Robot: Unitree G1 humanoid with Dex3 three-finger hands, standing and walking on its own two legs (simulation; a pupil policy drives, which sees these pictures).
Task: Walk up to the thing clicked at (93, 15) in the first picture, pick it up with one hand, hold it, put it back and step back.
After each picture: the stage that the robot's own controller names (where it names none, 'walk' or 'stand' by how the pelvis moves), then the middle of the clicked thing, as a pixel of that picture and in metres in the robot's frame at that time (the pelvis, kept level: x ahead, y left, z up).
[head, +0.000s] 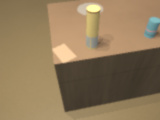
stand; (92, 29) +0.75 -0.03 -0.03
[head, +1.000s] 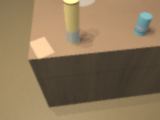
rise first; (72, 22) +0.70 +0.08 +0.00
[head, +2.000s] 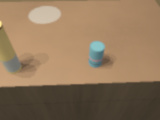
stand; (4, 50) +0.52 +0.35 +0.01
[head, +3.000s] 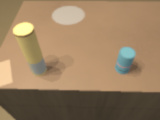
stand; (32, 52) +0.50 +0.23 +0.00
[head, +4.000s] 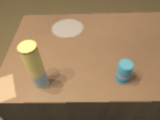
stand; (35, 67) +0.48 +0.23 -0.03
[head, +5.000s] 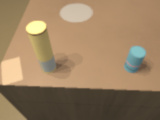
stand; (43, 50) +0.51 +0.20 -0.01
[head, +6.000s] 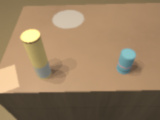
stand; (38, 57) +0.51 +0.22 -0.03
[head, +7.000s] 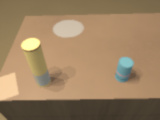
stand; (38, 65) +0.50 +0.22 -0.03
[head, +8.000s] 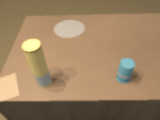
stand; (38, 66) +0.49 +0.22 -0.03
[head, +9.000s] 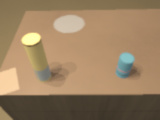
rise first; (38, 60) +0.51 +0.22 -0.03
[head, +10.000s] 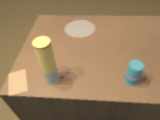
rise first; (47, 63) +0.50 +0.20 -0.03
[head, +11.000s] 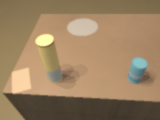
go down; (50, 61) +0.51 +0.19 -0.02
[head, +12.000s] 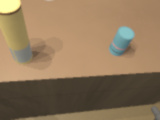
go down; (16, 35) +0.51 +0.19 +0.04
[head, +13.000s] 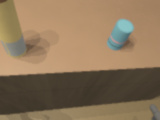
close in; (8, 27) +0.52 +0.19 +0.06
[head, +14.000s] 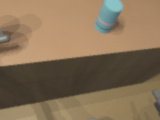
close; out of the picture +0.54 +0.21 +0.10
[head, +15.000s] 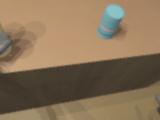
lift; out of the picture +0.52 +0.20 +0.09
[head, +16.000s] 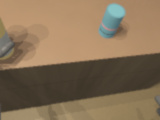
lift; out of the picture +0.51 +0.20 +0.09
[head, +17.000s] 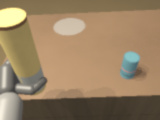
lift; (24, 59) +0.34 +0.17 +0.20
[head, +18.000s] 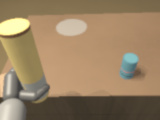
hold; (28, 66) +0.33 +0.17 +0.17
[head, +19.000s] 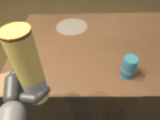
hold; (29, 69) +0.33 +0.17 +0.16
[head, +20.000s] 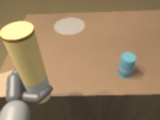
crouch; (31, 68) +0.33 +0.16 +0.16
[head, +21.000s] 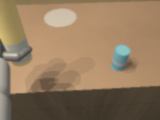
crouch; (10, 28) +0.46 +0.20 +0.19
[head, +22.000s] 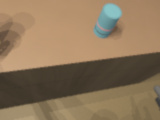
lower; out of the picture +0.53 +0.22 +0.08
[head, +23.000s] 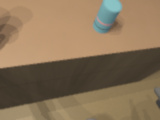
lower; out of the picture +0.55 +0.22 +0.10
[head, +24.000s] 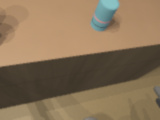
lower; out of the picture +0.56 +0.22 +0.10
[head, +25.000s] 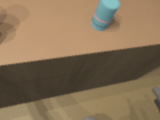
lower; out of the picture +0.56 +0.22 +0.10
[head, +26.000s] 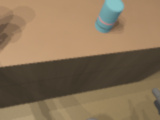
loosen; out of the picture +0.55 +0.22 +0.10
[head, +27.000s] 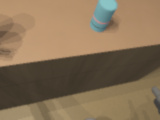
withdraw; out of the picture +0.54 +0.21 +0.09
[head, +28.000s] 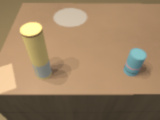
sink last; (38, 54) +0.49 +0.19 +0.03
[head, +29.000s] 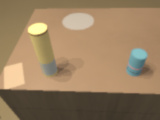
stand; (44, 53) +0.52 +0.20 +0.03
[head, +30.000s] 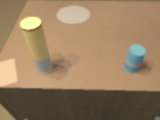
stand; (38, 49) +0.51 +0.20 +0.04
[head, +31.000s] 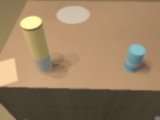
stand; (39, 48) +0.51 +0.20 +0.04
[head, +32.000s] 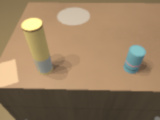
stand; (39, 49) +0.51 +0.20 +0.04
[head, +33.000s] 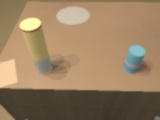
stand; (38, 49) +0.51 +0.20 +0.04
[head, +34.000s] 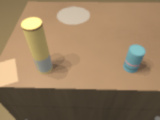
stand; (39, 49) +0.52 +0.20 +0.04
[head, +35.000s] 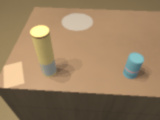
stand; (45, 54) +0.52 +0.19 +0.00
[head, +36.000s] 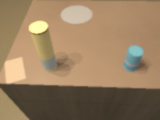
walk; (45, 49) +0.54 +0.19 -0.02
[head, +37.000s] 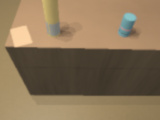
walk; (51, 14) +0.72 +0.16 -0.02
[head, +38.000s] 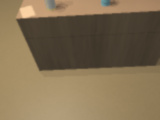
walk; out of the picture +1.07 +0.29 -0.01
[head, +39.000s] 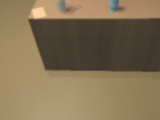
stand; out of the picture +1.12 +0.18 -0.03
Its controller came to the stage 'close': yes
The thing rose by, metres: 0.20
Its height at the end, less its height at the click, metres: +0.00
